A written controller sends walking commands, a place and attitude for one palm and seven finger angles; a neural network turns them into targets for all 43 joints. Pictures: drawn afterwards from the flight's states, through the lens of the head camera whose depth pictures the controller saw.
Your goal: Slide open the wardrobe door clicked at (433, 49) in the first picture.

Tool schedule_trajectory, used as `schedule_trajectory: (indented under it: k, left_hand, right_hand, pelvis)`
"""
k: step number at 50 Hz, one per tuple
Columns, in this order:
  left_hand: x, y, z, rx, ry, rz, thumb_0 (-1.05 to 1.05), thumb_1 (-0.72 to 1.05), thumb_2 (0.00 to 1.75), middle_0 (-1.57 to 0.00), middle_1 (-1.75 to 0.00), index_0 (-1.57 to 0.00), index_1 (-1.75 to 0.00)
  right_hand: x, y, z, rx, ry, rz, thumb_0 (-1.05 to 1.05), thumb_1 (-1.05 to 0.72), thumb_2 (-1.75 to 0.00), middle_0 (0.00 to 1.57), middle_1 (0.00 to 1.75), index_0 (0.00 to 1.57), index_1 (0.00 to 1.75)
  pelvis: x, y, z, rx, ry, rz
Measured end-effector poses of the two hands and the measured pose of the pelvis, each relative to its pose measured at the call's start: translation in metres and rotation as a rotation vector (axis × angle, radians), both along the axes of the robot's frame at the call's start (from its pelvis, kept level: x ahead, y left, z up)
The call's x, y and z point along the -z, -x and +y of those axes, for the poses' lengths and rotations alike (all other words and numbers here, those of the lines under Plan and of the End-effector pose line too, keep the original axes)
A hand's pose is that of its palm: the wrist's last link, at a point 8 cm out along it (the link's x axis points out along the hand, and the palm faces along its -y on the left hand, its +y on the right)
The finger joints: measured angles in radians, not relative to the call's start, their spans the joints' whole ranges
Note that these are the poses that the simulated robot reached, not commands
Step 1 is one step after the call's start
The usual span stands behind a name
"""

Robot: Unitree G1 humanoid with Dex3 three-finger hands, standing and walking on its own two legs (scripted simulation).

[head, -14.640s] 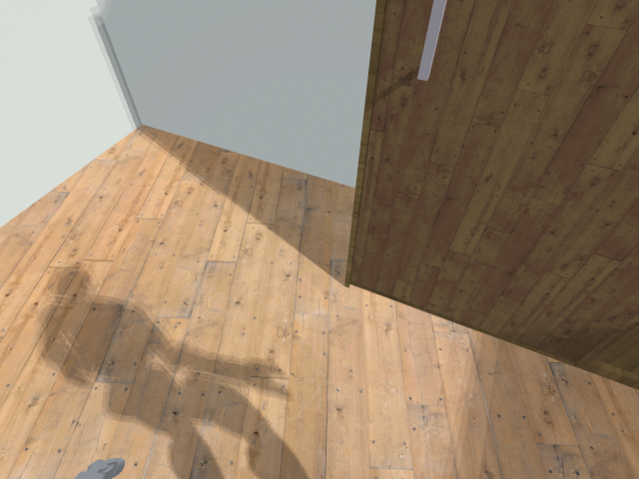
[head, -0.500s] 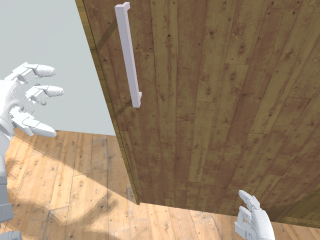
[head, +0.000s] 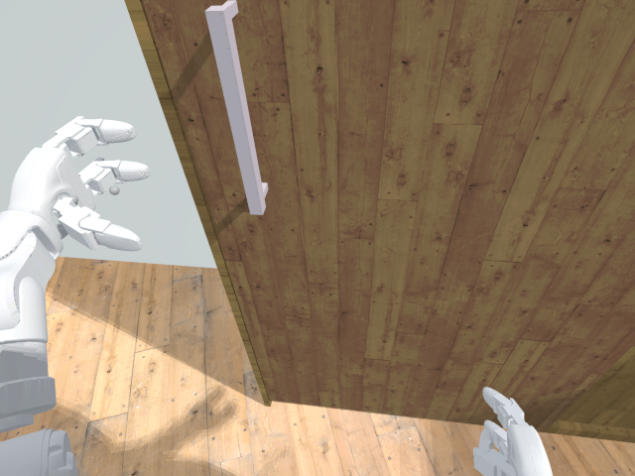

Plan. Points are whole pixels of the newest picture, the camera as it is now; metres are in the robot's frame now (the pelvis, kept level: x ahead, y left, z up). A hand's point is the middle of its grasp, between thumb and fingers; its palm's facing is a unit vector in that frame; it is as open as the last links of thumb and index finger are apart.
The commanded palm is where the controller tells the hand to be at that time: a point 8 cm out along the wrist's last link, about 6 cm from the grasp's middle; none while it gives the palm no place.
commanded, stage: move the hooked fingers beside the handle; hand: left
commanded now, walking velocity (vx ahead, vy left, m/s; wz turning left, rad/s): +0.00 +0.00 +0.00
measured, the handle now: (245, 121) +0.47 +0.14 +0.24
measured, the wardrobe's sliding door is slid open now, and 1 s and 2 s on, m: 0.00 0.00 0.00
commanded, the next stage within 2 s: feel for the door with the fingertips in 1.72 s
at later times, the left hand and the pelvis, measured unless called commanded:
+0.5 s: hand (153, 166) +0.39 +0.24 +0.23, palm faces +0.04 -1.00 -0.04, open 14.0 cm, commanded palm +0.35 +0.28 +0.24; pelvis +0.00 +0.00 +0.00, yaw -1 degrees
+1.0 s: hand (191, 149) +0.42 +0.20 +0.23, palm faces +0.02 -1.00 -0.02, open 14.0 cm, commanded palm +0.39 +0.25 +0.24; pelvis +0.00 +0.01 +0.00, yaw -2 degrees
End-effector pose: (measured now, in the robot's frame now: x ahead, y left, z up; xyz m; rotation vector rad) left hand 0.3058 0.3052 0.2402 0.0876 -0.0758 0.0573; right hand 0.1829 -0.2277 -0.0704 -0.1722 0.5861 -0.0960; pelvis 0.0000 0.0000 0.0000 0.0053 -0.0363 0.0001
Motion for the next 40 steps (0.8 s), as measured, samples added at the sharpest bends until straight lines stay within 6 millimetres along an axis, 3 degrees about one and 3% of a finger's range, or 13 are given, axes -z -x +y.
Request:
schedule_trajectory:
  k: [7,12,26,40]
  left_hand:
    - [-0.001,-0.025,-0.018,0.039,0.022,0.007,-0.02,-0.5,0.3,-0.3,-1.21,-0.3,-1.2]
    - [0.002,-0.04,-0.018,0.019,0.037,0.033,-0.02,-0.5,0.3,-0.3,-1.21,-0.3,-1.2]
    - [0.007,-0.059,-0.018,0.023,0.045,0.03,-0.02,-0.5,0.3,-0.3,-1.21,-0.3,-1.2]
    - [0.01,-0.075,-0.035,0.031,0.055,0.046,-0.02,-0.5,0.3,-0.3,-1.21,-0.3,-1.2]
  right_hand:
    - [0.001,0.004,0.002,0.013,-0.012,0.012,0.01,-0.9,-0.9,0.21,0.3,0.2,0.3]
    - [0.003,0.011,-0.001,0.038,-0.022,0.026,0.01,-0.9,-0.9,0.21,0.3,0.2,0.3]
    - [0.011,0.035,-0.018,0.095,0.022,0.116,0.01,-0.9,-0.9,0.21,0.3,0.2,0.3]
    - [0.012,0.034,-0.008,0.097,0.006,0.119,0.01,-0.9,-0.9,0.21,0.3,0.2,0.3]
  pelvis:
    - [-0.001,0.0,0.0,0.006,-0.002,0.008]
    - [-0.001,-0.001,-0.001,0.018,-0.003,0.017]
    - [-0.001,-0.005,0.002,0.023,0.001,0.029]
    - [-0.002,-0.004,0.006,0.023,0.002,0.032]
